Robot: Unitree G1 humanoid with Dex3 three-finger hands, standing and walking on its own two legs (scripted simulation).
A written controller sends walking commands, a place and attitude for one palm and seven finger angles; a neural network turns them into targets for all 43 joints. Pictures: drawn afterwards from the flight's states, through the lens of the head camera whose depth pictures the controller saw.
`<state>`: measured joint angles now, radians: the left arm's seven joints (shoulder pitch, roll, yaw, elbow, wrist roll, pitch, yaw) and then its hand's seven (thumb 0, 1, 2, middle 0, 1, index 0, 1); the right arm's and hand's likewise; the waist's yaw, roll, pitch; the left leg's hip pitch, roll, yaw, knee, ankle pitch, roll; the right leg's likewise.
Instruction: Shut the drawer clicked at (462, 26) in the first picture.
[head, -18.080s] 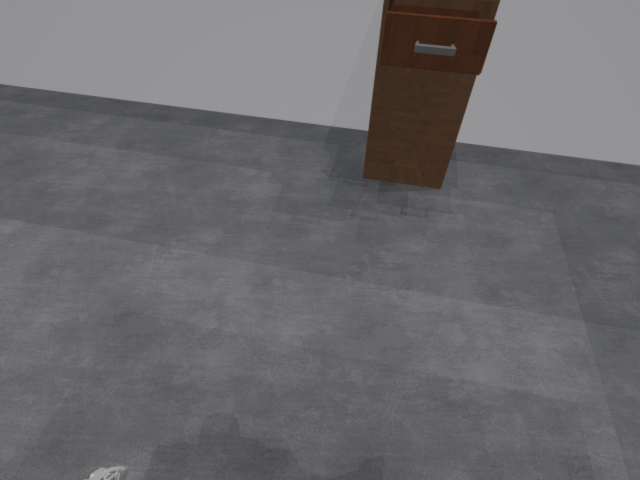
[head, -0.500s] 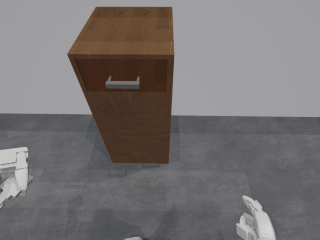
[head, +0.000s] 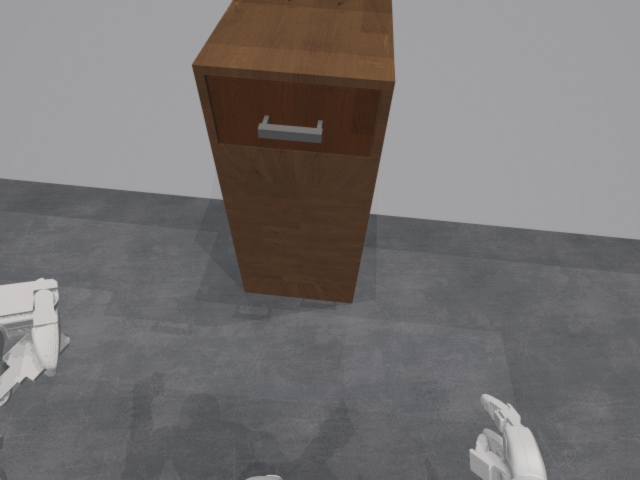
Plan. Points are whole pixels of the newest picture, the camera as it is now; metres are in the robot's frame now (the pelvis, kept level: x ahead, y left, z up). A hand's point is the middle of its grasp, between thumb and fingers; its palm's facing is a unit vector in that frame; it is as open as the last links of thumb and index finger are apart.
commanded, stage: step back with the hand held close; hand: left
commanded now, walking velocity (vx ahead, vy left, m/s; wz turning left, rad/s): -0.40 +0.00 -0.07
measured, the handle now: (291, 127) +0.76 +0.12 -0.01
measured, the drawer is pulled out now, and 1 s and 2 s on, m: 0.00 0.00 0.00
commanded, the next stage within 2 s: stop stepping back and stand still in 0.02 s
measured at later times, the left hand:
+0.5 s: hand out of the picture +0.09 +0.23 +0.17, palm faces +0.37 -0.84 -0.40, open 3.2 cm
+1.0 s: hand out of the picture +0.10 +0.24 +0.08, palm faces +0.26 -0.85 -0.46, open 3.2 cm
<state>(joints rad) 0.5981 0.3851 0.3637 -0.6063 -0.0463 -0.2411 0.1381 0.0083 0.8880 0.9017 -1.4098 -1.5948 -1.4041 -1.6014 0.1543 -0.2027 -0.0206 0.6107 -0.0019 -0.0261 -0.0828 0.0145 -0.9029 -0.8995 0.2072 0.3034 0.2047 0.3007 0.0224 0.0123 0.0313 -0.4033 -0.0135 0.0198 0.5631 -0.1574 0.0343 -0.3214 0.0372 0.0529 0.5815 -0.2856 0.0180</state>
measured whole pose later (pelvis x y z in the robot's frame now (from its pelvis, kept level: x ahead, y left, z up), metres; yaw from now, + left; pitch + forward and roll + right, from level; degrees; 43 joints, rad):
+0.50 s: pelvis -0.11 +0.00 +0.00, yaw -2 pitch +0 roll -1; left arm 0.61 0.34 0.34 -0.53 -0.04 -0.19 0.17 0.01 0.89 0.90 -1.41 -1.59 -1.40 -1.60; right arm 0.32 -0.26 -0.03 0.67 0.00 -0.07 -0.10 0.01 -0.90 -0.90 0.21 0.30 0.20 0.30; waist -0.02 0.02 -0.06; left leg -0.29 0.04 0.03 0.55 -0.27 0.02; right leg -0.21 -0.01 -0.05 0.56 -0.36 0.00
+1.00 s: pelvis -0.12 +0.00 +0.00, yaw -1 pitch +0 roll +1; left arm 0.41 0.33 0.23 -0.15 0.01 -0.12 0.08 0.00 0.90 0.90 -1.39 -1.58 -1.39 -1.59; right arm 0.17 -0.23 -0.02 0.71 -0.01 -0.09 -0.01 0.01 -0.90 -0.90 0.21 0.30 0.20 0.30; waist 0.01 0.03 -0.01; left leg -0.35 0.00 0.04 0.61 -0.27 0.01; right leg -0.29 -0.03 -0.03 0.68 -0.38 0.00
